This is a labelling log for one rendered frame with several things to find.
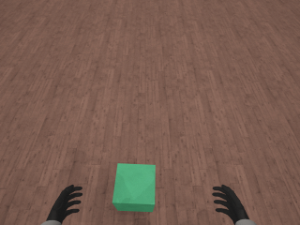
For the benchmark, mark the right robot hand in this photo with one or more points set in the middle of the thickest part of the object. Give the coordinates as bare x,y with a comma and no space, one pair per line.
236,210

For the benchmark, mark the left robot hand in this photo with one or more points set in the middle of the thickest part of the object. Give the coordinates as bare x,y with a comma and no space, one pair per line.
59,210

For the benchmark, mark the carton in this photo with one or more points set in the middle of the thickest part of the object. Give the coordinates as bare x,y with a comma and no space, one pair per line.
135,187

